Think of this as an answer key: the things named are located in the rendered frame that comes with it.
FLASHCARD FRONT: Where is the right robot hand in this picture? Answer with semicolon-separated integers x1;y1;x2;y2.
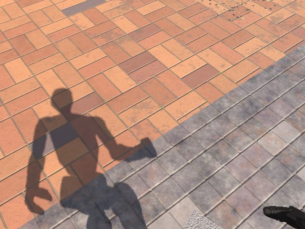
263;206;305;229

